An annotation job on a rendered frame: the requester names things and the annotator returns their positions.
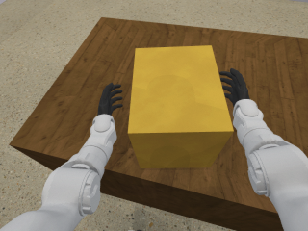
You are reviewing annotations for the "pedestal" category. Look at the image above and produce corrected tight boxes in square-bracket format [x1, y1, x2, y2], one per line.
[9, 17, 308, 231]

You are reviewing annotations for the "robot left upper arm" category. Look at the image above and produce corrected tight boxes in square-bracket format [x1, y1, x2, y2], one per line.
[0, 167, 101, 231]

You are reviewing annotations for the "carton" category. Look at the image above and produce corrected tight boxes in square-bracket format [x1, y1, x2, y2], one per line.
[128, 45, 234, 168]

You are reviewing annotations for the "right robot hand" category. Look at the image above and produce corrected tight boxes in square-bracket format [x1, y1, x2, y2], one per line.
[219, 68, 250, 107]

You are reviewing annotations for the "robot right forearm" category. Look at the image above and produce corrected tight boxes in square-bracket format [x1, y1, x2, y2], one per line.
[233, 99, 308, 164]

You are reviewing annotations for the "robot right upper arm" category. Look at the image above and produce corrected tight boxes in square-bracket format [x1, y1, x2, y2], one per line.
[246, 144, 308, 231]

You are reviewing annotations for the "left robot hand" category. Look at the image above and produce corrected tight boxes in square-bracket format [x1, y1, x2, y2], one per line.
[97, 83, 123, 116]

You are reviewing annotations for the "robot left forearm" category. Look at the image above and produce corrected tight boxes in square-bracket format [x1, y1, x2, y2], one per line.
[41, 114, 117, 204]

